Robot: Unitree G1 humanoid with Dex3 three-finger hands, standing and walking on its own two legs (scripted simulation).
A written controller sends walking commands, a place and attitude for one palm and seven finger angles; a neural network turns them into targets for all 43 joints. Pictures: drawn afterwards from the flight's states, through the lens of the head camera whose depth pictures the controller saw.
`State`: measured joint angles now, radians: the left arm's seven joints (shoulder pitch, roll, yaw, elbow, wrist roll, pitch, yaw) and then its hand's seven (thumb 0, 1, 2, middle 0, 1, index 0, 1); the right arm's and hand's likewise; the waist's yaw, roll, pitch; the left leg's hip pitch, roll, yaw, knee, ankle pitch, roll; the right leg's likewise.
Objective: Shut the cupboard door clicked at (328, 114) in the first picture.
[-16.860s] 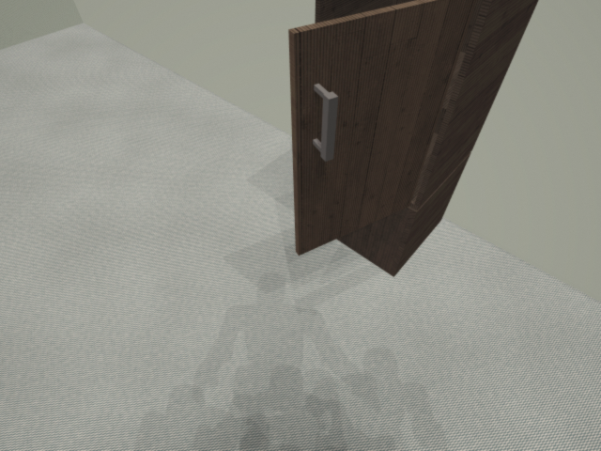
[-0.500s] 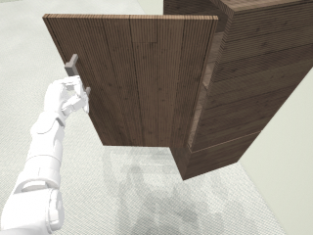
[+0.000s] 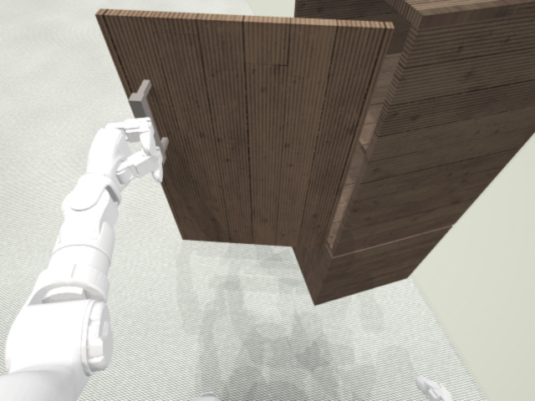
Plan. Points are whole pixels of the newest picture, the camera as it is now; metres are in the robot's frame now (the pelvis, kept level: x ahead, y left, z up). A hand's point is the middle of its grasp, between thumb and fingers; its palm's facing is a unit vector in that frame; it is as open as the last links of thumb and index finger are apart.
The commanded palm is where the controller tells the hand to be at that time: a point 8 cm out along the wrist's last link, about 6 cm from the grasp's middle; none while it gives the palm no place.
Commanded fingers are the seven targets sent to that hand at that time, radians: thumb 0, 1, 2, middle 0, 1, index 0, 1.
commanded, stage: push the door shut along its arc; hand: left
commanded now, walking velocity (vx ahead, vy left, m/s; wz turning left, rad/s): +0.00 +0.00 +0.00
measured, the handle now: (152, 124) +0.53 +0.19 +0.11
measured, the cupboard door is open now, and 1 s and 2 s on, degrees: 70 55 45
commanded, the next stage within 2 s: pull the fist back off the door in 1.60 s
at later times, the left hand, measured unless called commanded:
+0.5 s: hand (169, 133) +0.50 +0.15 +0.12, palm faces -0.22 -0.98 +0.00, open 3.2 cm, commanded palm +0.51 +0.18 +0.12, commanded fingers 0.00 0.90 0.90 -1.30 -1.50 -1.30 -1.50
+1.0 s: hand (195, 112) +0.54 +0.11 +0.13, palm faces -0.33 -0.94 +0.01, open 3.1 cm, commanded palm +0.57 +0.14 +0.12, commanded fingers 0.00 0.90 0.90 -1.30 -1.50 -1.30 -1.50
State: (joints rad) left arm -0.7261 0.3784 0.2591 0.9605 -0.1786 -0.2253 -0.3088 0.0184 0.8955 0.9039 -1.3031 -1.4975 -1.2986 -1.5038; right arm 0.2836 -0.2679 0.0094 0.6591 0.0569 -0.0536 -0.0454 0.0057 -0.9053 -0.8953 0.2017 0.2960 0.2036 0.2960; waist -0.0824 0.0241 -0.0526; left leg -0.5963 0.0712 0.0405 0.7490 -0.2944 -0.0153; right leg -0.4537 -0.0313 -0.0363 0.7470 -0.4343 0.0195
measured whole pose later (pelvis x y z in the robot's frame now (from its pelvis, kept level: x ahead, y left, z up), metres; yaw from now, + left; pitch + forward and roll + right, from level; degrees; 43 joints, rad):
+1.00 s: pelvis -0.02 +0.01 -0.03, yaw -1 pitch +21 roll -4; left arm -1.33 0.60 0.25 1.36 -0.09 -0.19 -0.45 0.02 0.90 0.90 -1.30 -1.50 -1.29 -1.50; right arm 0.39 -0.30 0.02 0.75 0.00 -0.14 -0.05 0.00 -0.90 -0.89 0.20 0.30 0.21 0.30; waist -0.24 0.04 -0.05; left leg -0.99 0.09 0.00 0.95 -0.32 0.00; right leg -0.82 -0.01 -0.05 0.92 -0.45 0.03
